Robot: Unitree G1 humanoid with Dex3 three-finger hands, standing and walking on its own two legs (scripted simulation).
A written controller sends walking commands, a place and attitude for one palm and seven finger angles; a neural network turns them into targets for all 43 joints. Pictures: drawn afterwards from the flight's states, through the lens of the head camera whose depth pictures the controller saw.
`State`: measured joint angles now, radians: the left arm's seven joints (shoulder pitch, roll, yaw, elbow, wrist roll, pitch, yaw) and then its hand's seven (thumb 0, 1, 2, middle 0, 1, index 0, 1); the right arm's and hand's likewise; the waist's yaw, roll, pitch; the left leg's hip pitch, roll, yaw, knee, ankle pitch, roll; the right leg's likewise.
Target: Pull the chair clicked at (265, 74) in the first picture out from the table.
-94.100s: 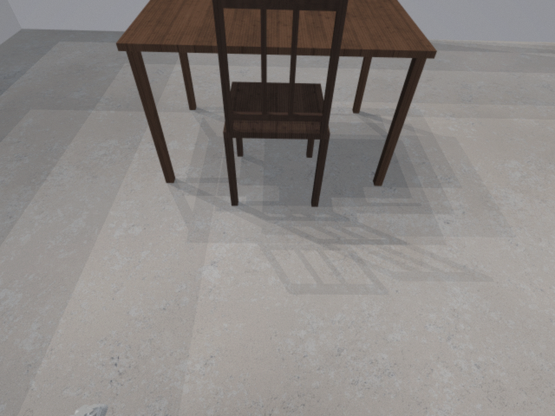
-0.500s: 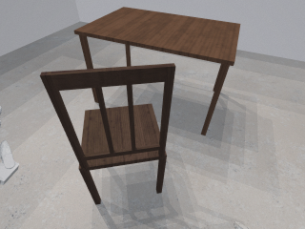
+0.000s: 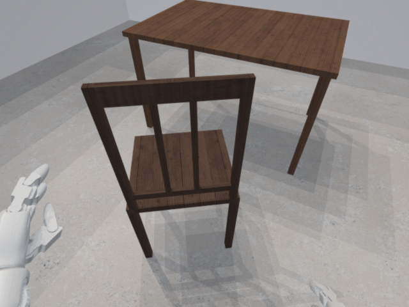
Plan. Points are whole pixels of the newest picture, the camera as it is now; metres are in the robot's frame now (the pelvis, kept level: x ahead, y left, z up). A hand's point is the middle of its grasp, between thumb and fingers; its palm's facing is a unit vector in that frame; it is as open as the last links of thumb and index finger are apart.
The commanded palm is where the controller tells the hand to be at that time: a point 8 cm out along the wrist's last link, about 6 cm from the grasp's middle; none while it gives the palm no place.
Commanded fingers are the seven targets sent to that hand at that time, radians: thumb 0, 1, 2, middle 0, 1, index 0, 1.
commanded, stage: let the arm hang, fingers relaxed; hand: left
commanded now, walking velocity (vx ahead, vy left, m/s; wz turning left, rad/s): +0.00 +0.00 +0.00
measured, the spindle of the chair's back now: (161, 153) +0.55 +0.17 -0.06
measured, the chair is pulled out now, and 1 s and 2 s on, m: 0.62 0.62 0.62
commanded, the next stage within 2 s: look to check the result in 1.04 s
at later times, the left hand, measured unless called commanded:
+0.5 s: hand out of the picture -0.05 +0.18 -0.16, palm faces +0.01 -0.97 -0.25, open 7.2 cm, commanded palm none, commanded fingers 0.00 0.90 0.90 -0.20 -0.30 -0.20 -0.30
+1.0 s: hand out of the picture -0.01 +0.13 -0.17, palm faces +0.03 -0.98 -0.18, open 7.3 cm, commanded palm none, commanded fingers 0.00 0.90 0.90 -0.20 -0.30 -0.20 -0.30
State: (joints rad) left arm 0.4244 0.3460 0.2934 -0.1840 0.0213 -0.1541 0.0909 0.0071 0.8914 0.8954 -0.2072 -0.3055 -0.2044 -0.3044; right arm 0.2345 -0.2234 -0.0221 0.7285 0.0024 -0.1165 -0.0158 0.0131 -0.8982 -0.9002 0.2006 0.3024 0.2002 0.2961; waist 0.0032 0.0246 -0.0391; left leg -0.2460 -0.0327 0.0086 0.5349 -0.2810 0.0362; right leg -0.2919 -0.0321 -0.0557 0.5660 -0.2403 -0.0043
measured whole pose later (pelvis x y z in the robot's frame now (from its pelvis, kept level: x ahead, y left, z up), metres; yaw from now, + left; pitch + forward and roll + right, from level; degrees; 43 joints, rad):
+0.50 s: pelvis -0.02 -0.01 +0.01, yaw +1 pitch -2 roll +0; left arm 0.35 0.21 0.00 1.05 0.01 0.04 0.03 -0.01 0.94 0.89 -0.20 -0.30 -0.20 -0.30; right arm 0.38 -0.18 0.00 1.04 -0.01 0.02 -0.02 0.01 -0.91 -0.90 0.20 0.30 0.20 0.30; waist 0.00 0.01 0.07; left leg -0.22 -0.01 -0.02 0.47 -0.22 0.01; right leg -0.23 0.00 -0.06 0.44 -0.18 -0.02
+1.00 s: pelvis -0.01 -0.03 +0.01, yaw +0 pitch -1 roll +0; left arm 0.31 0.12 -0.01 1.08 0.01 0.01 0.04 0.02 0.93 0.89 -0.20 -0.30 -0.20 -0.30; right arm 0.35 -0.09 0.01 1.07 0.00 -0.01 -0.03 0.00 -0.90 -0.90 0.20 0.30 0.20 0.30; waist -0.01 0.01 0.04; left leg -0.21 0.01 -0.02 0.47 -0.24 -0.01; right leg -0.23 0.02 -0.06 0.46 -0.21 -0.04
